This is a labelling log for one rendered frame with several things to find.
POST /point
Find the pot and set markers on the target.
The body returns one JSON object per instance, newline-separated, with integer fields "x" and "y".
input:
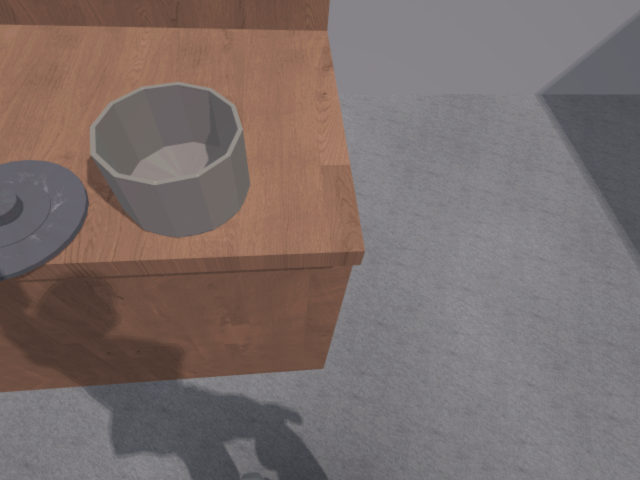
{"x": 174, "y": 156}

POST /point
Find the knob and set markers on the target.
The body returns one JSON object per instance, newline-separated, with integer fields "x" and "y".
{"x": 10, "y": 205}

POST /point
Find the lid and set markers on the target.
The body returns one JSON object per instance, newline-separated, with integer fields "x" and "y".
{"x": 55, "y": 206}

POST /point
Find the table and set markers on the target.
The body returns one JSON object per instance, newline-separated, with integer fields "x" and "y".
{"x": 259, "y": 294}

